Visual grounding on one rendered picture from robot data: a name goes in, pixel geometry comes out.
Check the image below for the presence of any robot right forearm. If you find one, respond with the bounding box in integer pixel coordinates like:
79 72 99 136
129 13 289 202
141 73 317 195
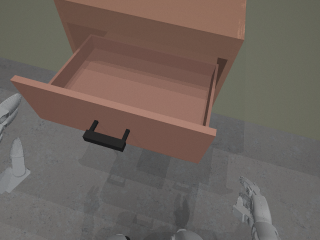
251 221 281 240

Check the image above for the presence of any robot left hand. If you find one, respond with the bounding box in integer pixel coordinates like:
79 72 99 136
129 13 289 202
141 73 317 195
0 93 31 195

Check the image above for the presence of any robot right thigh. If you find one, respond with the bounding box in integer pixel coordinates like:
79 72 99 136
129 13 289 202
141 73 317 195
170 230 203 240

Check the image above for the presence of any robot right hand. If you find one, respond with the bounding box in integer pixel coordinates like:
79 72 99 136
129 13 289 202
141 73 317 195
233 176 272 228

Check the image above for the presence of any cabinet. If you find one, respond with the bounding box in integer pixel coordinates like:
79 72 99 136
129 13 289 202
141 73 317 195
53 0 247 161

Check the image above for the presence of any drawer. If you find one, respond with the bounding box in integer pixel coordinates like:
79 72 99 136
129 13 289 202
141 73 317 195
10 34 219 164

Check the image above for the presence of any handle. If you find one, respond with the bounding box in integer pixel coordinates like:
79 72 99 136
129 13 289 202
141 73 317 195
82 120 130 152

